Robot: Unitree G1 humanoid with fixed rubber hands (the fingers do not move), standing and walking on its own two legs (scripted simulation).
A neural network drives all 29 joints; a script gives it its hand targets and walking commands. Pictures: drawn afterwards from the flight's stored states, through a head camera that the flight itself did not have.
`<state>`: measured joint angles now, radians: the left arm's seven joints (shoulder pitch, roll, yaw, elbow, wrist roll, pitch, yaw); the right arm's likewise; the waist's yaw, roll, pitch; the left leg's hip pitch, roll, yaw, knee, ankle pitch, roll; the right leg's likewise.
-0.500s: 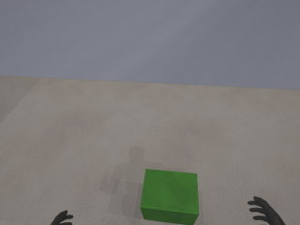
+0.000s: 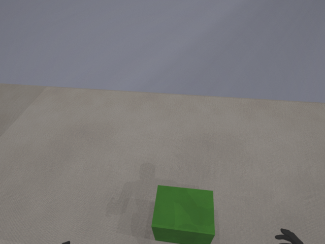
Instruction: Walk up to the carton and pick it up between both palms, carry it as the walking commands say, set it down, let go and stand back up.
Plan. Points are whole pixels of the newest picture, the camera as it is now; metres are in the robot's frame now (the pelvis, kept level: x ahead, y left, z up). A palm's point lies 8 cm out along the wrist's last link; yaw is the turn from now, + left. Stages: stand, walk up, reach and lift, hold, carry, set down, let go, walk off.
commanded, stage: stand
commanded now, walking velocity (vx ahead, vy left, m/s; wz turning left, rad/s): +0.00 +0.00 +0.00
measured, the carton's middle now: (183, 216) +0.41 -0.06 -0.65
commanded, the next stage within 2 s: none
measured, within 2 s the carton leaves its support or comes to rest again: neither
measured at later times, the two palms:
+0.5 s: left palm out of the picture +0.08 +0.31 -0.10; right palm out of the picture +0.08 -0.31 -0.10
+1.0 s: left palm out of the picture +0.07 +0.32 -0.10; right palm out of the picture +0.07 -0.31 -0.10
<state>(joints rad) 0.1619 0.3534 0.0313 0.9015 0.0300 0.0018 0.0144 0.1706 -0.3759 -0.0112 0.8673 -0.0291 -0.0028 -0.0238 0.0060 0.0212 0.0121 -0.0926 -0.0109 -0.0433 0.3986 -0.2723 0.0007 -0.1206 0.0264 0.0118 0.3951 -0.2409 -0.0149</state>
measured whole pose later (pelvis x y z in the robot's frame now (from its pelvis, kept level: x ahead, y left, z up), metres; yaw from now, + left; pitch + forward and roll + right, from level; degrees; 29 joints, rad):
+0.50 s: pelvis -0.01 +0.00 +0.00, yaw +0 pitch -3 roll +0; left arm 0.14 0.38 0.01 1.00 0.02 -0.01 0.01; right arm 0.16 -0.39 0.00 0.97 -0.02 -0.01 -0.02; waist 0.01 0.01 0.02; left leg -0.08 -0.01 -0.04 0.35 -0.23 0.00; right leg -0.11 0.02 0.02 0.35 -0.20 -0.01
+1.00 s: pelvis -0.02 +0.00 +0.00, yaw +0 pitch -2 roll +0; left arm 0.12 0.39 0.00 1.04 0.02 -0.01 0.01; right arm 0.14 -0.40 0.00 1.02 -0.02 -0.01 -0.01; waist 0.01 0.01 0.02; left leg -0.08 -0.02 -0.04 0.33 -0.21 0.00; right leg -0.11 0.02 0.03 0.33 -0.18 -0.01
